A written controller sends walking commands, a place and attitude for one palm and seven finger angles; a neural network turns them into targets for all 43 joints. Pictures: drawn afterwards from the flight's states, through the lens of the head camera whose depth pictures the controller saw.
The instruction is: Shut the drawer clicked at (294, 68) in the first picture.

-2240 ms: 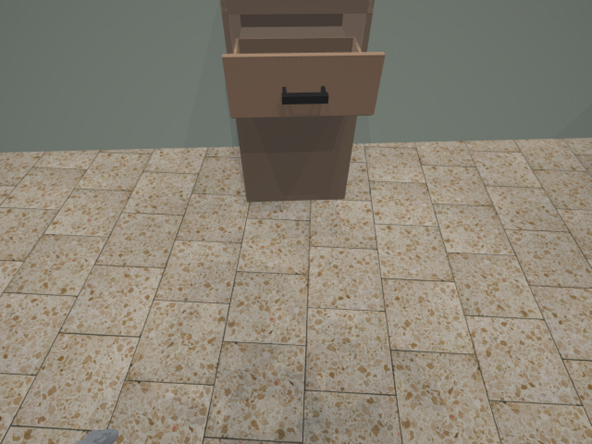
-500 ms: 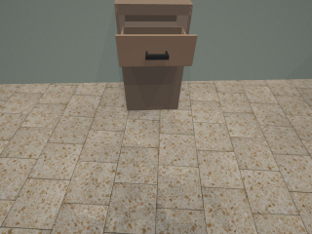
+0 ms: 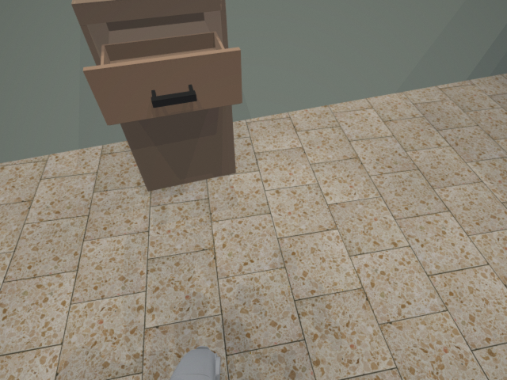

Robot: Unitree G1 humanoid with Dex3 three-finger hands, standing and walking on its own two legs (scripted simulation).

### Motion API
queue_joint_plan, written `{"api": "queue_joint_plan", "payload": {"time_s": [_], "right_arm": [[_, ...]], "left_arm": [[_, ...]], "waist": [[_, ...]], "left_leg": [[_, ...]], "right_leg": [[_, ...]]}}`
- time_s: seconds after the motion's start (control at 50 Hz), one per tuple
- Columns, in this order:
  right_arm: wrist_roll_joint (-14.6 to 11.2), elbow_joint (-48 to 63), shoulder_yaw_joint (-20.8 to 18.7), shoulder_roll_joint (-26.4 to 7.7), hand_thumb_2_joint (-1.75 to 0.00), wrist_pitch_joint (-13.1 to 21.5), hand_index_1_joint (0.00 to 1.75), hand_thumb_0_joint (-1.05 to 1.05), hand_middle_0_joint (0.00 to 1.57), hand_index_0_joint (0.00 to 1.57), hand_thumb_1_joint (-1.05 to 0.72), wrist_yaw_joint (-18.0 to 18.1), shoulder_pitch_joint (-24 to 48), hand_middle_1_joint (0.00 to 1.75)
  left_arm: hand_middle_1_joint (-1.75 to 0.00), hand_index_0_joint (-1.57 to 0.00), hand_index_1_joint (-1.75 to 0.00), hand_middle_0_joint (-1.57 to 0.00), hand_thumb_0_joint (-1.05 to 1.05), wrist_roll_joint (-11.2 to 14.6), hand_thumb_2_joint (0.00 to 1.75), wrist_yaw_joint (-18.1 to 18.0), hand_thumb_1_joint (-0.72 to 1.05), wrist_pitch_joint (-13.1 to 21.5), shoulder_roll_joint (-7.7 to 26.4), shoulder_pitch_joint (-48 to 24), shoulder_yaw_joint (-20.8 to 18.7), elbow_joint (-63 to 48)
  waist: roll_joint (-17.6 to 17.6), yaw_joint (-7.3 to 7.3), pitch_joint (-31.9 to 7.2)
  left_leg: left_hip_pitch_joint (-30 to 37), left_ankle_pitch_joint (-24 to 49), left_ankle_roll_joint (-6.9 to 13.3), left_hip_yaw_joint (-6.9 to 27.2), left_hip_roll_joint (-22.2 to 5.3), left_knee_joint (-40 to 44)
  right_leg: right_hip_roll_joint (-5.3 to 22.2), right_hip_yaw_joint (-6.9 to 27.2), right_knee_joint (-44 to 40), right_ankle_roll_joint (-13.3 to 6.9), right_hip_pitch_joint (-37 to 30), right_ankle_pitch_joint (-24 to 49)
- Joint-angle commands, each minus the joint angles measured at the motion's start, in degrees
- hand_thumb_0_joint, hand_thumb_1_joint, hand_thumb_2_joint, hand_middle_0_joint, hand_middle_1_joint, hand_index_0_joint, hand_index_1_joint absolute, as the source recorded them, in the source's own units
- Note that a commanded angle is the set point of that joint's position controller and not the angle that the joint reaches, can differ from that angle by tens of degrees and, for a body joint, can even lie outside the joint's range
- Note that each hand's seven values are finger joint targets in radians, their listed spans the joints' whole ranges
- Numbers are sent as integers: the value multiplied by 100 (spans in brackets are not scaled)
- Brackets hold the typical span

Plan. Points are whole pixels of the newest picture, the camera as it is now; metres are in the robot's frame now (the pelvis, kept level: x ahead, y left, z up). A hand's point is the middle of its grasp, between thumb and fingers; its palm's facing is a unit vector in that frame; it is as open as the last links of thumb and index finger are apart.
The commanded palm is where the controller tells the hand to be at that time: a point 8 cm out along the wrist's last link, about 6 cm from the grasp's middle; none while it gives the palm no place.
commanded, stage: walk to a spot facing it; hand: left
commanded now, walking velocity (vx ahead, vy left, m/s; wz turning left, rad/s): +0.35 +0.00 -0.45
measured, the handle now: (173, 94) +0.84 +0.32 -0.03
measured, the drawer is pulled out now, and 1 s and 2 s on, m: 0.30 0.30 0.30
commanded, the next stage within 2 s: turn to face it in 1.92 s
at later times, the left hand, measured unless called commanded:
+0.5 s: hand (160, 272) +0.34 +0.25 -0.17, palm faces -0.25 -0.95 -0.20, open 7.4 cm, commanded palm none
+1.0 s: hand (236, 218) +0.51 +0.10 -0.17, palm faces -0.55 -0.81 -0.22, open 7.4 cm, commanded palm none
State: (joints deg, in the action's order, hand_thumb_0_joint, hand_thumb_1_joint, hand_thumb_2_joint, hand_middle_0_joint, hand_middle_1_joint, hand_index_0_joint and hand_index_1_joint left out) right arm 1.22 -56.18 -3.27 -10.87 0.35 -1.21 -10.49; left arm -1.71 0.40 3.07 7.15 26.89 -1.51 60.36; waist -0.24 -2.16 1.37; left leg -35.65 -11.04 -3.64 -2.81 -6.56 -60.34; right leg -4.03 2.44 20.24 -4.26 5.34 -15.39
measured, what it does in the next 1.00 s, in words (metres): walks ahead, turning right: left foot, then right foot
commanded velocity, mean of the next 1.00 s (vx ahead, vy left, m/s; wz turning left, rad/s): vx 0.14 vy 0.00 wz -0.58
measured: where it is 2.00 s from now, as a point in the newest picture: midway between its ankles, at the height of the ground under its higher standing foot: (266, 345)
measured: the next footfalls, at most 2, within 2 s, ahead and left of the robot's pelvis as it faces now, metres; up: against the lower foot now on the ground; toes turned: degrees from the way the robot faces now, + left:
left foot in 0.22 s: +0.24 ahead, +0.16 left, +0.00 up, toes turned -1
right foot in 0.74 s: +0.39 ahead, -0.11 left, +0.00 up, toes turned -32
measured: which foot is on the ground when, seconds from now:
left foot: up 0.00-0.20, down 0.22-0.74, up 0.76-1.00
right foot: down 0.00-0.22, up 0.24-0.72, down 0.74-1.00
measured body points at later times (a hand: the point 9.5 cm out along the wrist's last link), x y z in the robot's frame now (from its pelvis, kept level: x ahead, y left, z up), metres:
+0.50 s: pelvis +0.20 +0.07 +0.00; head +0.22 +0.09 +0.45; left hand +0.36 +0.30 -0.15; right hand +0.15 -0.18 -0.14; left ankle +0.20 +0.16 -0.74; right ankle +0.23 -0.08 -0.65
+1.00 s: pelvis +0.31 +0.01 -0.02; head +0.34 -0.02 +0.43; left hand +0.54 +0.14 -0.15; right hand +0.24 -0.23 -0.17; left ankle +0.41 +0.14 -0.68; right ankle +0.35 -0.09 -0.74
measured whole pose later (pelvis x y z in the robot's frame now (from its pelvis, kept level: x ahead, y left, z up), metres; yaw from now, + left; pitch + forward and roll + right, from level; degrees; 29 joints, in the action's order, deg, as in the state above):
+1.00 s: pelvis +0.31 +0.01 -0.02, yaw -33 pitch +0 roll +1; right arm 1.5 -51.8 -1.8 -10.2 -2.0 0.9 -11.6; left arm -1.4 0.3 -2.1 10.9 7.2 -2.5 51.5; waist -0.1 1.9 4.2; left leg -30.5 -21.2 -4.2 -1.7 -7.4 -62.7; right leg -4.6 -1.5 30.2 -5.5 23.0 -7.3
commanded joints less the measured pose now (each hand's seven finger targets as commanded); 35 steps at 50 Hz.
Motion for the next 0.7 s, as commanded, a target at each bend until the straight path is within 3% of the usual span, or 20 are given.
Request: {"api": "queue_joint_plan", "payload": {"time_s": [0.0, 0.02, 0.1, 0.12, 0.14, 0.16, 0.18, 0.2, 0.22, 0.24, 0.26, 0.28, 0.32, 0.36, 0.46, 0.52, 0.6, 0.64, 0.66, 0.68], "right_arm": [[-17, 756, -112, -323, -90, 216, 30, 0, 20, 20, -90, -8, 840, 30], [-17, 834, -97, -299, -90, 234, 30, 0, 20, 20, -90, -10, 1024, 30], [-61, 992, -65, -256, -90, 317, 30, 0, 20, 20, -90, -8, 1144, 30], [-59, 939, -80, -306, -90, 338, 30, 0, 20, 20, -90, 21, 964, 30], [-48, 773, -103, -409, -90, 372, 30, 0, 20, 20, -90, 82, 373, 30], [-27, 500, -151, -641, -90, 399, 30, 0, 20, 20, -90, 178, -569, 30], [65, 283, -307, -1304, -90, 432, 30, 0, 20, 20, -90, 259, -1453, 30], [54, 191, -340, -1672, -90, 420, 30, 0, 20, 20, -90, 249, -1938, 30], [-2, 281, -274, -1455, -90, 385, 30, 0, 20, 20, -90, 233, -1510, 30], [-10, 403, -203, -1184, -90, 400, 30, 0, 20, 20, -90, 254, -1074, 30], [5, 405, -125, -786, -90, 422, 30, 0, 20, 20, -90, 246, -765, 30], [14, 405, -59, -549, -90, 457, 30, 0, 20, 20, -90, 246, -582, 30], [3, 337, -23, -419, -90, 546, 30, 0, 20, 20, -90, 268, -551, 30], [-21, 271, -18, -453, -90, 598, 30, 0, 20, 20, -90, 277, -705, 30], [-38, 95, -11, -512, -90, 613, 30, 0, 20, 20, -90, 272, -1241, 30], [-15, 18, 0, -625, -90, 529, 30, 0, 20, 20, -90, 281, -1438, 30], [24, -33, -50, -773, -90, 388, 30, 0, 20, 20, -90, 296, -1497, 30], [18, -15, -109, -911, -90, 337, 30, 0, 20, 20, -90, 284, -1443, 30], [7, 22, -120, -985, -90, 318, 30, 0, 20, 20, -90, 281, -1411, 30], [-20, 79, -115, -1037, -90, 293, 30, 0, 20, 20, -90, 258, -1408, 30]], "left_arm": [[-30, -20, -30, -20, 0, 22, 90, -142, 90, 157, 1128, 377, -327, -220], [-30, -20, -30, -20, 0, 15, 90, -153, 90, 146, 1086, 463, -318, -185], [-30, -20, -30, -20, 0, -11, 90, -183, 90, 83, 1222, 297, -370, -253], [-30, -20, -30, -20, 0, -3, 90, -180, 90, 79, 1249, 230, -385, -277], [-30, -20, -30, -20, 0, 7, 90, -177, 90, 81, 1284, 72, -401, -298], [-30, -20, -30, -20, 0, 46, 90, -153, 90, 86, 1250, -71, -436, -363], [-30, -20, -30, -20, 0, 123, 90, -87, 90, 69, 954, 69, -446, -465], [-30, -20, -30, -20, 0, 142, 90, -17, 90, 103, 729, 41, -412, -638], [-30, -20, -30, -20, 0, 88, 90, -18, 90, 76, 862, -188, -402, -691], [-30, -20, -30, -20, 0, 68, 90, 6, 90, 24, 765, -519, -367, -771], [-30, -20, -30, -20, 0, 18, 90, 89, 90, -32, 790, -771, -404, -781], [-30, -20, -30, -20, 0, -19, 90, 159, 90, -111, 727, -724, -407, -763], [-30, -20, -30, -20, 0, -35, 90, 205, 90, -270, 567, -608, -392, -740], [-30, -20, -30, -20, 0, -37, 90, 231, 90, -344, 531, -686, -387, -783], [-30, -20, -30, -20, 0, -63, 90, 287, 90, -402, 506, -1520, -335, -1066], [-30, -20, -30, -20, 0, -26, 90, 303, 90, -416, 485, -2163, -262, -1229], [-30, -20, -30, -20, 0, 17, 90, 272, 90, -409, 546, -2552, -255, -1354], [-30, -20, -30, -20, 0, 11, 90, 236, 90, -369, 702, -2343, -264, -1336], [-30, -20, -30, -20, 0, -7, 90, 222, 90, -318, 797, -2018, -289, -1262], [-30, -20, -30, -20, 0, -21, 90, 194, 90, -226, 1029, -1345, -343, -1089]], "waist": [[543, -83, 382], [573, -168, 399], [866, -160, 343], [809, -57, 254], [653, 247, 16], [504, 633, -415], [-544, 902, -1130], [-1651, 866, -1345], [-1046, 741, -954], [-1003, 605, -381], [-883, 458, 207], [-788, 262, 410], [-732, 62, 266], [-626, 18, 101], [-441, 156, 308], [-563, 363, 487], [-707, 453, 475], [-720, 323, 177], [-709, 155, -77], [-510, -176, -534]], "left_leg": [[-664, 162, -8, 25, -11, 609], [-597, 114, 16, -20, 54, 846], [504, -242, 190, -197, 341, 2011], [1064, -266, 236, -266, 472, 2310], [1969, -86, 288, -325, 590, 2812], [3371, 166, 393, -183, 481, 3151], [4867, -16, 783, 1370, -909, 3317], [5083, 47, 1388, 3238, -2337, 4139], [4207, -1130, 1573, 3255, -2466, 4551], [3451, -1727, 1546, 2995, -2292, 4749], [2805, -1773, 1348, 2315, -1953, 4913], [2336, -1357, 1128, 1608, -1645, 4938], [2196, -97, 999, 527, -1332, 4863], [2421, 586, 1045, 78, -1291, 4851], [3183, 1759, 1051, -506, -1232, 4806], [3300, 2661, 1032, -944, -1133, 4558], [3471, 3459, 1015, -1243, -1296, 4052], [3656, 4250, 946, -1361, -1381, 3345], [3584, 4490, 851, -1444, -1331, 2674], [3188, 4160, 620, -1507, -1185, 1513]], "right_leg": [[1532, 1466, -817, -707, -259, 1194], [1499, 1500, -735, -676, -354, 1507], [1441, 1419, -300, -533, -225, 2458], [1397, 1426, -35, -502, -63, 2843], [1226, 1304, 549, -398, 210, 3185], [946, 1099, 1521, -246, 809, 3115], [345, 598, 3139, 13, 1931, 1390], [-111, -7, 5016, 214, 2941, -1654], [266, 138, 5752, 155, 3175, -1627], [513, 85, 6084, 182, 3455, -1189], [783, 52, 5993, 207, 3511, -701], [913, -19, 5763, 232, 3286, -361], [1006, -129, 5370, 344, 3064, 53], [1060, -181, 5123, 425, 3171, 323], [1090, -434, 4180, 522, 3812, 993], [927, -772, 3081, 495, 3470, 936], [710, -954, 2282, 306, 2875, 611], [526, -1069, 1978, 166, 2324, 324], [379, -1162, 1680, 110, 1703, 317], [250, -1244, 1136, 48, 524, 732]]}}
